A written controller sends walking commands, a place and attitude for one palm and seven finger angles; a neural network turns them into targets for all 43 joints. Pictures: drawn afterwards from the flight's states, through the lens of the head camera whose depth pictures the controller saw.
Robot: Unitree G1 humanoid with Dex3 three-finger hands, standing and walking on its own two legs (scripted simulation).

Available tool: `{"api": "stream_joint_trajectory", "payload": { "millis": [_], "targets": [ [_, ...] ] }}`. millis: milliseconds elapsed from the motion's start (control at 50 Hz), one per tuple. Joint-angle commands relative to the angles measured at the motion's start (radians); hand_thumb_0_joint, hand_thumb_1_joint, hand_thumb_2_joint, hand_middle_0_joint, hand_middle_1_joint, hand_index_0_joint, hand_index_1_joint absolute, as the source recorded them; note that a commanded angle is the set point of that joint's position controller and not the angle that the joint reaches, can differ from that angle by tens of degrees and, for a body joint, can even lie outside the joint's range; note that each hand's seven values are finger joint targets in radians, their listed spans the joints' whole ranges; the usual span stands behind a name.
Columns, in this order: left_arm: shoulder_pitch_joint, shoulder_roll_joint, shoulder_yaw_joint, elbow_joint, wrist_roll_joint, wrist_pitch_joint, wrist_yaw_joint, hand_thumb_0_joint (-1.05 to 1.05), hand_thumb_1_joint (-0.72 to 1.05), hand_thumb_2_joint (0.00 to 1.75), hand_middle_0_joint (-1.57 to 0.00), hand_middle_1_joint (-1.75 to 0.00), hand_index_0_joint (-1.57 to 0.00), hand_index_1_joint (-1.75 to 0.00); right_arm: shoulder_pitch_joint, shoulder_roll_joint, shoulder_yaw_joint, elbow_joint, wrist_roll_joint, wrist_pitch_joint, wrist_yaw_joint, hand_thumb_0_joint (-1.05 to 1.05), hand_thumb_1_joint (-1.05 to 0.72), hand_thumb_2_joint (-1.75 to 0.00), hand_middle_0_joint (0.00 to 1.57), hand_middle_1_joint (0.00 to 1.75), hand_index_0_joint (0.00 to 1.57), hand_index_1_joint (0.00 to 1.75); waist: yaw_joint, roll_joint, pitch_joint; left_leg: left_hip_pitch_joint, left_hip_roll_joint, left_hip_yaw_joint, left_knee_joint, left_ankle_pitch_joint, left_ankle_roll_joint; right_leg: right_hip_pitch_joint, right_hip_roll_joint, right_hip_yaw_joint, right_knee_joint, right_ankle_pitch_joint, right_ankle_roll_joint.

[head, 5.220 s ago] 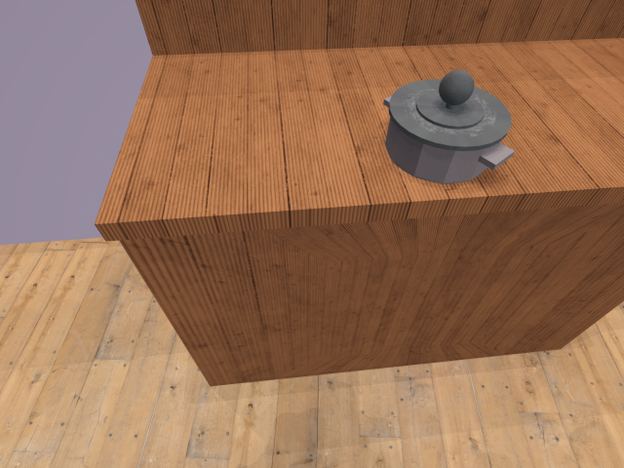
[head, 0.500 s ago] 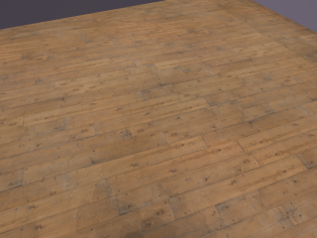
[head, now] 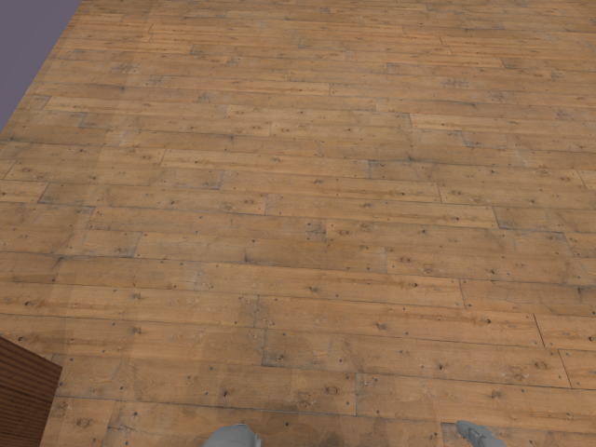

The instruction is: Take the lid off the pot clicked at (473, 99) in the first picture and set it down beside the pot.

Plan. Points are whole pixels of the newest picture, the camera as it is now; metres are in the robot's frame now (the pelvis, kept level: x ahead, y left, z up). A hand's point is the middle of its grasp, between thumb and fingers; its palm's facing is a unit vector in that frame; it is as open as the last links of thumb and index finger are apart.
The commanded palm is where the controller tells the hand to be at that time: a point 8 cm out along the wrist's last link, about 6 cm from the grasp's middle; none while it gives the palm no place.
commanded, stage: turn to face it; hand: left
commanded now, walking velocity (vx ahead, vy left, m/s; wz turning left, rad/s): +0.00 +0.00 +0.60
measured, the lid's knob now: out of the picture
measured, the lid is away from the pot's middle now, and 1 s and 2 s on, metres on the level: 0.00 0.00 0.00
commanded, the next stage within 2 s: none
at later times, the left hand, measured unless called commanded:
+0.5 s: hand out of the picture +0.05 +0.20 -0.14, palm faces +0.31 -0.90 -0.32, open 7.3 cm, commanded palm none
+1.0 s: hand out of the picture -0.07 +0.20 -0.17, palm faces +0.60 -0.75 -0.27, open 7.4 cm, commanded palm none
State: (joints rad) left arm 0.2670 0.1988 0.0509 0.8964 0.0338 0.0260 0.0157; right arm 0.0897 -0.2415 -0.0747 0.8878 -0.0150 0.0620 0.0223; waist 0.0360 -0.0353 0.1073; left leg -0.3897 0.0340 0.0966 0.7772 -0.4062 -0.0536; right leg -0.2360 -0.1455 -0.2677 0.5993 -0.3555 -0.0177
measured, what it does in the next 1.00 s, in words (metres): steps on the spot, turning left: left foot, then right foot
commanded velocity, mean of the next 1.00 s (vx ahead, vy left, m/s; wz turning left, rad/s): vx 0.00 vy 0.00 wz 0.60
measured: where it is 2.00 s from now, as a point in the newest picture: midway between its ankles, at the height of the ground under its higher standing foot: outside the picture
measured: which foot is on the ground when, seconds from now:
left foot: up 0.00-0.02, down 0.04-0.42, up 0.44-0.82, down 0.84-1.00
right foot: down 0.00-0.04, up 0.06-0.40, down 0.42-0.84, up 0.86-1.00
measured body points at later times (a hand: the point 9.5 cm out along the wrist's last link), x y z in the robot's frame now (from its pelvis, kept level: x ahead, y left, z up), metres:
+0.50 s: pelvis +0.01 -0.04 +0.00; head +0.06 -0.05 +0.44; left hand +0.03 +0.24 -0.12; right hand +0.16 -0.27 -0.16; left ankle -0.02 +0.10 -0.69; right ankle +0.02 -0.15 -0.73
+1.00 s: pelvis +0.01 -0.02 +0.00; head +0.04 +0.03 +0.44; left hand -0.10 +0.24 -0.15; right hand +0.25 -0.16 -0.13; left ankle -0.04 +0.07 -0.73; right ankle +0.06 -0.15 -0.66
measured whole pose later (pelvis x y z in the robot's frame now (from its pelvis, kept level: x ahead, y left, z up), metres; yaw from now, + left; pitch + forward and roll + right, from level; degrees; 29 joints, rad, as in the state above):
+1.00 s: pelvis +0.01 -0.02 +0.00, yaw +36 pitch +1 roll +0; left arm 0.20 0.27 0.08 0.88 0.02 0.07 0.01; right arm 0.14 -0.23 -0.05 0.86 -0.02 0.03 0.01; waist 0.02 -0.05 0.11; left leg -0.31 -0.03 0.01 0.58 -0.28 0.03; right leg -0.49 -0.10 -0.03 1.13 -0.46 0.09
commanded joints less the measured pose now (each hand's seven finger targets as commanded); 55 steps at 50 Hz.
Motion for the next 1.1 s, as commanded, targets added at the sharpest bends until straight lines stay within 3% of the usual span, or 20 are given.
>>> {"api": "stream_joint_trajectory", "payload": {
  "millis": [0, 20, 40, 80, 140, 220, 300, 360, 380, 400, 420, 480, 520, 700, 780, 800, 820, 840, 940, 1080],
  "targets": [
    [0.005, 0.206, 0.066, -0.075, -0.018, -0.016, 0.005, 0.00, 0.90, 0.90, -0.20, -0.30, -0.20, -0.30, 0.128, -0.129, -0.028, -0.075, -0.004, -0.046, -0.007, 0.00, -0.90, -0.90, 0.20, 0.30, 0.20, 0.30, -0.079, -0.028, -0.237, 0.332, 0.039, -0.041, -0.349, 0.307, 0.070, -0.016, -0.180, 0.089, 0.179, 0.494, 0.004],
    [-0.008, 0.140, 0.054, -0.120, -0.026, -0.015, -0.004, 0.00, 0.90, 0.90, -0.20, -0.30, -0.20, -0.30, 0.191, -0.255, -0.061, -0.075, -0.008, -0.053, -0.013, 0.00, -0.90, -0.90, 0.20, 0.30, 0.20, 0.30, -0.116, 0.312, -0.253, 0.507, 0.331, -0.441, -0.379, 0.709, 0.219, -0.338, -0.017, 0.065, 0.426, -0.150, 0.100],
    [-0.068, 0.150, 0.041, -0.157, -0.014, -0.003, 0.003, 0.00, 0.90, 0.90, -0.20, -0.30, -0.20, -0.30, 0.248, -0.291, -0.065, -0.051, 0.002, -0.039, -0.014, 0.00, -0.90, -0.90, 0.20, 0.30, 0.20, 0.30, -0.136, 0.274, -0.243, 0.459, 0.421, -0.485, -0.383, 0.809, 0.307, -0.400, 0.012, 0.174, 0.534, -0.335, 0.102],
    [-0.119, 0.144, 0.048, -0.139, -0.016, 0.003, 0.012, 0.00, 0.90, 0.90, -0.20, -0.30, -0.20, -0.30, 0.178, -0.237, -0.050, -0.065, -0.004, -0.042, -0.036, 0.00, -0.90, -0.90, 0.20, 0.30, 0.20, 0.30, -0.111, 0.257, -0.204, 0.351, 0.327, -0.464, -0.394, 0.657, 0.285, -0.420, 0.020, 0.270, 0.610, -0.217, 0.108],
    [-0.045, 0.151, 0.052, -0.092, -0.014, 0.009, -0.002, 0.00, 0.90, 0.90, -0.20, -0.30, -0.20, -0.30, 0.026, -0.188, -0.029, -0.108, -0.005, -0.047, -0.033, 0.00, -0.90, -0.90, 0.20, 0.30, 0.20, 0.30, -0.032, 0.181, -0.138, 0.179, 0.194, -0.326, -0.433, 0.449, 0.213, -0.308, 0.035, 0.272, 0.557, -0.058, 0.113],
    [-0.057, 0.142, 0.050, -0.107, -0.016, 0.012, -0.003, 0.00, 0.90, 0.90, -0.20, -0.30, -0.20, -0.30, 0.037, -0.197, -0.039, -0.104, -0.007, -0.041, -0.026, 0.00, -0.90, -0.90, 0.20, 0.30, 0.20, 0.30, -0.045, 0.180, -0.130, 0.134, 0.171, -0.363, -0.460, 0.273, 0.216, -0.243, 0.069, 0.262, 0.390, -0.059, 0.113],
    [-0.081, 0.128, 0.042, -0.136, -0.022, 0.000, 0.000, 0.00, 0.90, 0.90, -0.20, -0.30, -0.20, -0.30, 0.070, -0.206, -0.052, -0.095, -0.011, -0.034, -0.025, 0.00, -0.90, -0.90, 0.20, 0.30, 0.20, 0.30, -0.062, 0.204, -0.170, 0.161, 0.162, -0.424, -0.405, 0.375, 0.219, -0.159, 0.118, 0.253, 0.206, -0.087, 0.101],
    [0.009, 0.144, 0.045, -0.123, -0.027, -0.015, 0.004, 0.00, 0.90, 0.90, -0.20, -0.30, -0.20, -0.30, 0.039, -0.198, -0.057, -0.111, -0.003, -0.028, -0.024, 0.00, -0.90, -0.90, 0.20, 0.30, 0.20, 0.30, -0.015, 0.176, -0.204, 0.079, 0.109, -0.425, -0.301, 0.415, 0.173, 0.043, 0.151, 0.230, -0.058, 0.060, 0.092],
    [0.052, 0.180, 0.055, -0.117, -0.022, -0.023, 0.010, 0.00, 0.90, 0.90, -0.20, -0.30, -0.20, -0.30, 0.036, -0.159, -0.053, -0.119, 0.006, -0.027, -0.022, 0.00, -0.90, -0.90, 0.20, 0.30, 0.20, 0.30, 0.010, 0.082, -0.213, -0.038, 0.054, -0.390, -0.209, 0.290, 0.124, 0.178, 0.076, 0.292, -0.216, 0.106, 0.070],
    [0.067, 0.277, 0.077, -0.122, -0.004, -0.032, 0.019, 0.00, 0.90, 0.90, -0.20, -0.30, -0.20, -0.30, 0.052, -0.074, -0.039, -0.140, 0.013, -0.030, -0.018, 0.00, -0.90, -0.90, 0.20, 0.30, 0.20, 0.30, 0.019, -0.225, -0.197, -0.263, -0.099, -0.192, 0.028, -0.022, 0.029, 0.288, -0.214, 0.606, -0.337, 0.110, -0.029],
    [0.037, 0.308, 0.072, -0.140, -0.007, -0.025, 0.020, 0.00, 0.90, 0.90, -0.20, -0.30, -0.20, -0.30, 0.023, -0.097, -0.040, -0.159, -0.003, -0.033, -0.019, 0.00, -0.90, -0.90, 0.20, 0.30, 0.20, 0.30, 0.022, -0.230, -0.156, -0.279, -0.083, -0.172, 0.237, -0.203, 0.014, 0.155, -0.352, 0.662, -0.333, 0.200, -0.119],
    [-0.081, 0.195, 0.050, -0.148, -0.013, -0.031, 0.023, 0.00, 0.90, 0.90, -0.20, -0.30, -0.20, -0.30, 0.050, -0.103, -0.042, -0.097, -0.006, -0.014, -0.008, 0.00, -0.90, -0.90, 0.20, 0.30, 0.20, 0.30, -0.049, -0.153, -0.084, -0.271, -0.021, -0.167, 0.471, -0.064, 0.004, 0.090, -0.200, 0.419, -0.236, 0.445, -0.107],
    [-0.059, 0.173, 0.042, -0.145, -0.009, -0.037, 0.022, 0.00, 0.90, 0.90, -0.20, -0.30, -0.20, -0.30, 0.060, -0.086, -0.033, -0.081, -0.003, -0.013, 0.000, 0.00, -0.90, -0.90, 0.20, 0.30, 0.20, 0.30, -0.042, -0.151, -0.104, -0.253, -0.020, -0.112, 0.441, -0.025, -0.014, 0.143, -0.160, 0.315, -0.195, 0.596, -0.103],
    [0.021, 0.229, 0.059, -0.099, -0.004, -0.023, 0.020, 0.00, 0.90, 0.90, -0.20, -0.30, -0.20, -0.30, -0.042, -0.059, -0.006, -0.101, 0.006, -0.021, 0.006, 0.00, -0.90, -0.90, 0.20, 0.30, 0.20, 0.30, 0.014, -0.175, -0.113, -0.084, -0.019, -0.001, 0.054, -0.029, -0.002, 0.176, -0.209, 0.222, -0.158, 0.657, -0.111],
    [0.001, 0.236, 0.067, -0.090, -0.016, -0.016, 0.011, 0.00, 0.90, 0.90, -0.20, -0.30, -0.20, -0.30, 0.088, -0.098, -0.017, -0.085, 0.001, -0.040, -0.001, 0.00, -0.90, -0.90, 0.20, 0.30, 0.20, 0.30, -0.055, -0.121, -0.189, 0.184, -0.044, 0.022, -0.299, 0.190, 0.038, 0.110, -0.185, 0.126, 0.073, 0.630, -0.025],
    [0.010, 0.202, 0.064, -0.108, -0.023, -0.014, 0.005, 0.00, 0.90, 0.90, -0.20, -0.30, -0.20, -0.30, 0.166, -0.187, -0.041, -0.073, -0.006, -0.050, -0.006, 0.00, -0.90, -0.90, 0.20, 0.30, 0.20, 0.30, -0.096, 0.081, -0.254, 0.412, 0.110, -0.176, -0.364, 0.416, 0.113, -0.098, -0.120, 0.089, 0.296, 0.395, 0.039],
    [-0.016, 0.136, 0.041, -0.154, -0.027, -0.013, -0.002, 0.00, 0.90, 0.90, -0.20, -0.30, -0.20, -0.30, 0.235, -0.297, -0.067, -0.067, -0.001, -0.049, -0.012, 0.00, -0.90, -0.90, 0.20, 0.30, 0.20, 0.30, -0.127, 0.373, -0.269, 0.515, 0.373, -0.530, -0.372, 0.889, 0.268, -0.367, 0.025, 0.115, 0.509, -0.316, 0.111],
    [-0.074, 0.164, 0.040, -0.172, -0.017, 0.001, 0.009, 0.00, 0.90, 0.90, -0.20, -0.30, -0.20, -0.30, 0.275, -0.288, -0.061, -0.041, 0.006, -0.039, -0.015, 0.00, -0.90, -0.90, 0.20, 0.30, 0.20, 0.30, -0.142, 0.243, -0.274, 0.460, 0.396, -0.504, -0.361, 0.806, 0.313, -0.376, 0.020, 0.229, 0.580, -0.335, 0.097],
    [-0.063, 0.153, 0.049, -0.102, -0.016, 0.007, -0.002, 0.00, 0.90, 0.90, -0.20, -0.30, -0.20, -0.30, 0.064, -0.184, -0.025, -0.096, -0.004, -0.050, -0.035, 0.00, -0.90, -0.90, 0.20, 0.30, 0.20, 0.30, -0.042, 0.171, -0.133, 0.206, 0.181, -0.341, -0.428, 0.529, 0.214, -0.313, 0.034, 0.274, 0.562, -0.052, 0.114],
    [-0.115, 0.141, 0.040, -0.141, -0.020, 0.004, 0.000, 0.00, 0.90, 0.90, -0.20, -0.30, -0.20, -0.30, 0.101, -0.205, -0.044, -0.084, -0.008, -0.040, -0.028, 0.00, -0.90, -0.90, 0.20, 0.30, 0.20, 0.30, -0.068, 0.186, -0.157, 0.222, 0.163, -0.414, -0.411, 0.465, 0.229, -0.237, 0.091, 0.267, 0.294, -0.077, 0.115]
  ]
}}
